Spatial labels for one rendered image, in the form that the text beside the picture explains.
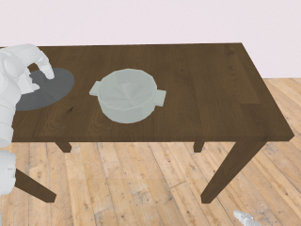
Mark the left robot forearm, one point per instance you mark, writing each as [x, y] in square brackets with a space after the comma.
[11, 67]

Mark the table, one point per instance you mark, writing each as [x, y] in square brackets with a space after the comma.
[214, 93]

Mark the pot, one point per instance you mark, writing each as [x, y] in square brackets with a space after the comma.
[128, 95]

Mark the lid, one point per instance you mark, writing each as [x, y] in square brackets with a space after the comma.
[52, 91]

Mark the robot left upper arm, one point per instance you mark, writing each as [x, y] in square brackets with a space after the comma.
[7, 173]

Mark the left robot hand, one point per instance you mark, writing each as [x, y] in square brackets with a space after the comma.
[30, 53]

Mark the right robot hand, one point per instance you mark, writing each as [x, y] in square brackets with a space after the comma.
[245, 218]

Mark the knob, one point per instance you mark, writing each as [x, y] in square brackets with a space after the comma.
[38, 78]

